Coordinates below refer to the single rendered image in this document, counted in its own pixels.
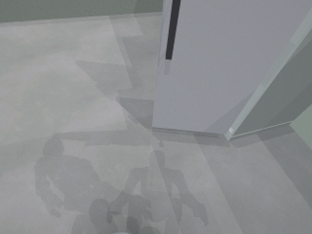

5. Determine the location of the handle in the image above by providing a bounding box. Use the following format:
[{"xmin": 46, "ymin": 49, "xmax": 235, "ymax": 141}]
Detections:
[{"xmin": 165, "ymin": 0, "xmax": 181, "ymax": 60}]

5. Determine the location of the fridge door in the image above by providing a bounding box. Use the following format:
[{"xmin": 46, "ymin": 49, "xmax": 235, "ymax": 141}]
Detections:
[{"xmin": 152, "ymin": 0, "xmax": 312, "ymax": 135}]

